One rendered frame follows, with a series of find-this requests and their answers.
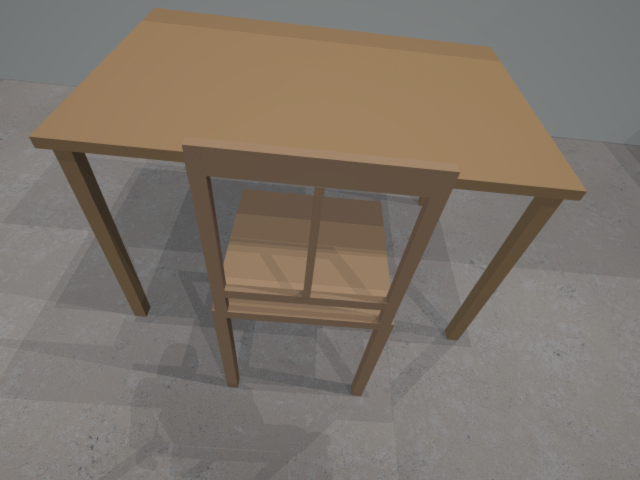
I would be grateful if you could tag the table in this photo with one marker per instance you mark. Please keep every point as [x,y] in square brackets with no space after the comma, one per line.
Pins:
[184,74]

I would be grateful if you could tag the chair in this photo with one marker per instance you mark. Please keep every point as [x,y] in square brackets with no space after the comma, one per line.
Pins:
[310,259]

